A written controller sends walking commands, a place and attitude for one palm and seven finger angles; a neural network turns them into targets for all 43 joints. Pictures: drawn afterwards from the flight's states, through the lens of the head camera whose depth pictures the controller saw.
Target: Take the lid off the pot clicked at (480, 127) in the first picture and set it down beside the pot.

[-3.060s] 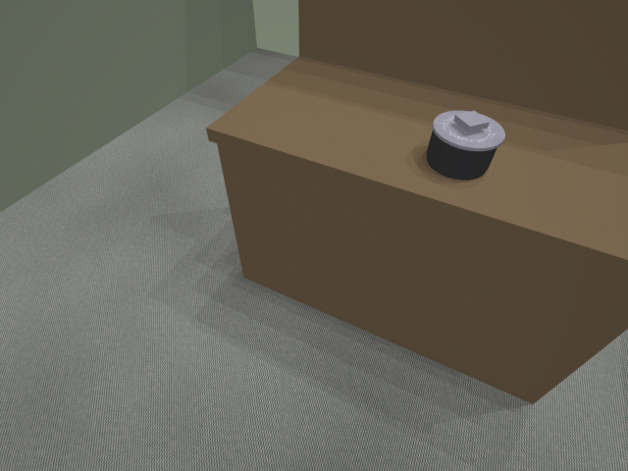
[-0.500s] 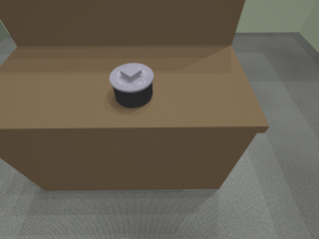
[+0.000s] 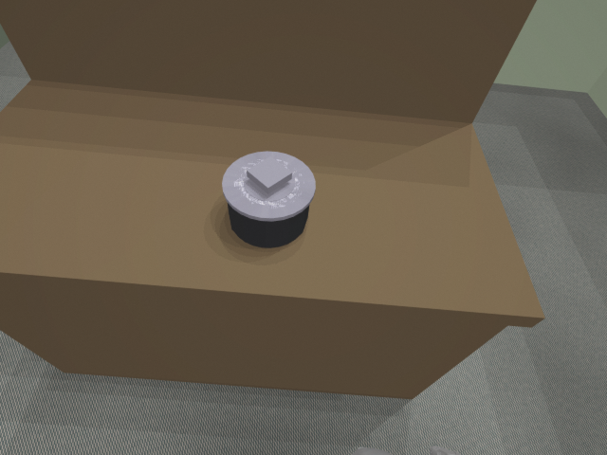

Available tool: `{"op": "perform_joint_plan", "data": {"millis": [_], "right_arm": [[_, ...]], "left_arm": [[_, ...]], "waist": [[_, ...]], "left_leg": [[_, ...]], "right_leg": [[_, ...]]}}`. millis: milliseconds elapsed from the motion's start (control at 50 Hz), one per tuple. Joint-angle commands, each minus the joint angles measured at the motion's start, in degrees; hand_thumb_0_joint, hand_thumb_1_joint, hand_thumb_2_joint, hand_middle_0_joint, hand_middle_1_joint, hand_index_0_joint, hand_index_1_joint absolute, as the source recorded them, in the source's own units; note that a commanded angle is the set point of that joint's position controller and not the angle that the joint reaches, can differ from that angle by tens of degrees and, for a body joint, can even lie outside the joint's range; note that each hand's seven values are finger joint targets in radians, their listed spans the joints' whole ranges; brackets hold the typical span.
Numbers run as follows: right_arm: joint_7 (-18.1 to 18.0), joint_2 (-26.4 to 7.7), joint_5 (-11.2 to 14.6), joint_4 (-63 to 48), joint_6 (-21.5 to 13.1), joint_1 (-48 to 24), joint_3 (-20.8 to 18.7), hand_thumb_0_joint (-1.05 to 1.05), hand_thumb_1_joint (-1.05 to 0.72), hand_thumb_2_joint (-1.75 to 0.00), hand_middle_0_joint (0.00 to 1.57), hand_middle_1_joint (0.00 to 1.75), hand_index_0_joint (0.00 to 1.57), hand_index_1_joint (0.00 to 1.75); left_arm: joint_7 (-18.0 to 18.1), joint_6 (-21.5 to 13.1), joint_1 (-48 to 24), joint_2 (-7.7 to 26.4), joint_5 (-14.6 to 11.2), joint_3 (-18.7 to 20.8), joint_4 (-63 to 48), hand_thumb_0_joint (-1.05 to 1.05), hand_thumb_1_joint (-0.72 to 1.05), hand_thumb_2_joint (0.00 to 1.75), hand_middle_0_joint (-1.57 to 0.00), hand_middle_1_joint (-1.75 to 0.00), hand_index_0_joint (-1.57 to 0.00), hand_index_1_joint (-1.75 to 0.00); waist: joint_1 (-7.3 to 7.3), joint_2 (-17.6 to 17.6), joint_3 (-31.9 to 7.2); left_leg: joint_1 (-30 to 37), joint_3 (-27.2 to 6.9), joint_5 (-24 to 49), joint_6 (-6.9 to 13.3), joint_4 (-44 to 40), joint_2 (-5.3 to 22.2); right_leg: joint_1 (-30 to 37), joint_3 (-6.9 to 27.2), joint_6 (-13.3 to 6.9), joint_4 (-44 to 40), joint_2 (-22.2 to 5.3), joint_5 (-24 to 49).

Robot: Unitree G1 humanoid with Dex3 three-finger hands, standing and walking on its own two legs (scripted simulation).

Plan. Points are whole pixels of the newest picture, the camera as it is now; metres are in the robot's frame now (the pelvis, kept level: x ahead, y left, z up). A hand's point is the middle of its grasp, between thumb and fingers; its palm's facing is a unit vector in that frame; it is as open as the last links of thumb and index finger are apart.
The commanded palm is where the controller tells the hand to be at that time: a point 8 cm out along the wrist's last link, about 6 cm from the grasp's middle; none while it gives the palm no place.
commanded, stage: come to a stop and stand still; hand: left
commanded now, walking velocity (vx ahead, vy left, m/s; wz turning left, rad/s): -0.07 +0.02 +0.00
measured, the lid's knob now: (269, 174) +0.52 +0.11 +0.04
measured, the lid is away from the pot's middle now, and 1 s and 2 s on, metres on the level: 0.00 0.00 0.00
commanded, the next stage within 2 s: look again from close up in 0.60 s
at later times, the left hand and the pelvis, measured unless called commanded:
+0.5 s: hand out of the picture +0.02 +0.12 -0.18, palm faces +0.02 -0.98 -0.21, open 7.3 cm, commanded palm none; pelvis -0.02 -0.07 +0.00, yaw +0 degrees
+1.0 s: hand out of the picture -0.01 +0.14 -0.18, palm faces +0.04 -0.98 -0.19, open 7.4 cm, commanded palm none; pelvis -0.01 -0.03 -0.01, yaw +0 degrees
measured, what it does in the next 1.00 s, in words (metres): steps on the spot: right foot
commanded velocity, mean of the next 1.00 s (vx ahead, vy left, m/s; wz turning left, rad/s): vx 0.00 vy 0.00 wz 0.00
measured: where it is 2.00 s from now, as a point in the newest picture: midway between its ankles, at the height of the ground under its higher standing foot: outside the picture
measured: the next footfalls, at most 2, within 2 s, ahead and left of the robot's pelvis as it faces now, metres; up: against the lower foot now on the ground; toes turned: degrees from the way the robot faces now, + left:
right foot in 0.18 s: +0.03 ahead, -0.17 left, +0.00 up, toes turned -3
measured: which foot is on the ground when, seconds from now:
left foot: down 0.00-1.00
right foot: up 0.00-0.16, down 0.18-1.00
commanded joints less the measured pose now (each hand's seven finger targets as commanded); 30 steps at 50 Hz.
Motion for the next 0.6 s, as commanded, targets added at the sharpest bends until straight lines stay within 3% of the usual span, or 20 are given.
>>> {"op": "perform_joint_plan", "data": {"millis": [0,60,100,120,140,160,180,200,260,300,340,360,400,440,520,580], "right_arm": [[-0.45,-11.41,-0.64,-2.45,0.66,3.08,-3.44,0.0,-0.9,-0.9,0.2,0.3,0.2,0.3],[0.22,-11.49,-0.74,-2.57,0.77,2.21,-3.59,0.0,-0.9,-0.9,0.2,0.3,0.2,0.3],[0.53,-11.2,-0.34,-2.11,0.99,3.53,-3.59,0.0,-0.9,-0.9,0.2,0.3,0.2,0.3],[0.87,-9.37,0.14,-1.74,0.84,4.59,-3.42,0.0,-0.9,-0.9,0.2,0.3,0.2,0.3],[1.03,-6.54,0.6,-2.12,0.95,5.97,-3.05,0.0,-0.9,-0.9,0.2,0.3,0.2,0.3],[1.34,-4.66,0.56,-2.46,1.32,6.07,-2.39,0.0,-0.9,-0.9,0.2,0.3,0.2,0.3],[1.31,-5.14,0.31,-2.63,2.06,4.14,-2.33,0.0,-0.9,-0.9,0.2,0.3,0.2,0.3],[1.3,-5.61,0.04,-1.98,2.12,4.34,-2.21,0.0,-0.9,-0.9,0.2,0.3,0.2,0.3],[1.23,-5.62,0.03,1.7,1.42,8.59,-1.5,0.0,-0.9,-0.9,0.2,0.3,0.2,0.3],[1.05,-5.99,-0.03,3.37,0.72,9.9,-0.84,0.0,-0.9,-0.9,0.2,0.3,0.2,0.3],[0.87,-6.97,-0.23,4.29,0.37,9.96,-0.29,0.0,-0.9,-0.9,0.2,0.3,0.2,0.3],[0.97,-6.81,-0.29,5.08,0.23,9.76,-0.17,0.0,-0.9,-0.9,0.2,0.3,0.2,0.3],[0.93,-6.38,-0.4,5.75,0.01,10.11,0.28,0.0,-0.9,-0.9,0.2,0.3,0.2,0.3],[0.85,-6.53,-0.36,6.18,-0.08,11.42,0.24,0.0,-0.9,-0.9,0.2,0.3,0.2,0.3],[0.73,-5.76,-0.35,7.19,-0.24,14.24,0.28,0.0,-0.9,-0.9,0.2,0.3,0.2,0.3],[0.67,-5.36,-0.39,7.91,-0.21,15.57,0.41,0.0,-0.9,-0.9,0.2,0.3,0.2,0.3]], "left_arm": [[0.19,0.42,4.8,3.32,0.05,1.45,-3.7,0.0,0.9,0.9,-0.2,-0.3,-0.2,-0.3],[0.17,-0.52,6.29,2.84,0.1,0.93,-3.85,0.0,0.9,0.9,-0.2,-0.3,-0.2,-0.3],[0.16,-1.32,7.85,3.33,0.44,0.68,-3.14,0.0,0.9,0.9,-0.2,-0.3,-0.2,-0.3],[0.31,-1.82,7.97,5.36,0.64,0.62,-2.94,0.0,0.9,0.9,-0.2,-0.3,-0.2,-0.3],[0.5,-2.52,5.99,8.18,0.93,0.49,-3.41,0.0,0.9,0.9,-0.2,-0.3,-0.2,-0.3],[0.25,-2.7,3.21,10.76,0.71,0.31,-4.17,0.0,0.9,0.9,-0.2,-0.3,-0.2,-0.3],[0.08,-2.83,2.04,11.51,0.6,0.48,-4.53,0.0,0.9,0.9,-0.2,-0.3,-0.2,-0.3],[0.13,-2.92,0.15,11.04,0.49,0.36,-4.35,0.0,0.9,0.9,-0.2,-0.3,-0.2,-0.3],[-0.07,-3.12,-1.67,9.46,-0.11,-0.3,-3.39,0.0,0.9,0.9,-0.2,-0.3,-0.2,-0.3],[-0.2,-3.16,-1.14,8.3,-0.49,-0.69,-2.31,0.0,0.9,0.9,-0.2,-0.3,-0.2,-0.3],[-0.33,-3.02,-0.83,7.32,-0.65,-0.82,-1.74,0.0,0.9,0.9,-0.2,-0.3,-0.2,-0.3],[-0.33,-2.67,-0.4,7.46,-0.59,-0.84,-1.0,0.0,0.9,0.9,-0.2,-0.3,-0.2,-0.3],[-0.37,-2.58,0.4,7.32,-0.65,-0.72,0.23,0.0,0.9,0.9,-0.2,-0.3,-0.2,-0.3],[-0.44,-2.67,1.23,7.22,-0.72,-0.78,1.04,0.0,0.9,0.9,-0.2,-0.3,-0.2,-0.3],[-0.51,-3.01,1.75,6.7,-0.76,-0.81,1.85,0.0,0.9,0.9,-0.2,-0.3,-0.2,-0.3],[-0.43,-3.04,1.67,5.96,-0.72,-0.83,2.39,0.0,0.9,0.9,-0.2,-0.3,-0.2,-0.3]], "waist": [[-1.65,11.68,-8.3],[-1.01,12.25,-8.52],[-0.39,8.85,-8.81],[-0.41,3.64,-8.06],[-2.12,-5.01,-6.83],[-3.08,-8.93,-4.98],[-1.95,-11.12,-5.43],[-2.4,-13.49,-4.21],[-3.66,-7.51,-4.31],[-3.32,-4.24,-3.11],[-2.24,-2.47,-0.17],[-1.76,1.93,-0.02],[-1.17,5.15,0.16],[-0.99,5.0,-0.62],[-1.24,0.9,-1.54],[-1.71,1.57,-0.27]], "left_leg": [[5.93,-8.86,33.2,6.29,-4.27,16.17],[3.93,-10.48,21.07,5.24,-4.21,15.45],[1.99,-9.41,13.18,2.66,-0.58,12.46],[-0.36,-8.56,5.98,0.26,2.44,9.36],[-3.76,-5.14,-4.79,-2.93,7.44,4.24],[-4.08,-3.95,-13.71,-4.54,9.11,0.15],[-2.01,-5.51,-16.43,-4.67,11.47,0.16],[-1.93,-6.8,-14.72,-4.46,12.53,0.27],[1.84,-7.14,-6.41,-4.5,7.56,0.14],[4.77,-9.01,0.33,-4.19,0.79,1.57],[2.64,-10.66,0.66,-4.06,-2.86,3.05],[1.55,-11.06,-1.07,-4.0,-4.09,3.0],[-0.23,-11.66,-3.12,-3.76,-6.25,3.02],[-0.98,-11.67,-5.15,-3.62,-6.91,2.8],[0.48,-10.68,-3.58,-3.67,-6.29,2.65],[0.06,-10.61,-3.45,-3.9,-5.92,2.31]], "right_leg": [[1.37,0.38,-0.22,-1.31,-0.45,0.33],[6.36,-1.64,-1.06,-12.2,-0.63,2.86],[11.96,-3.63,-0.74,-24.72,0.1,12.74],[14.47,-1.29,-0.98,-31.84,-1.4,17.65],[13.27,9.45,-3.92,-35.21,-9.57,23.77],[9.07,13.33,-7.91,-36.4,-15.56,26.74],[4.5,14.65,-10.32,-38.56,-15.85,21.34],[3.88,14.21,-10.8,-38.77,-14.24,19.69],[5.51,8.83,-8.89,-35.83,-10.44,20.13],[4.63,6.62,-6.34,-35.09,-7.87,15.21],[5.4,5.7,-4.62,-36.55,-5.18,8.48],[6.11,5.27,-4.19,-36.76,-4.96,5.4],[8.69,4.68,-3.82,-36.32,-4.05,6.17],[10.64,4.62,-3.87,-37.01,-4.07,6.04],[10.77,4.29,-4.1,-38.03,-4.39,5.99],[9.35,4.41,-4.19,-38.15,-4.51,5.0]]}}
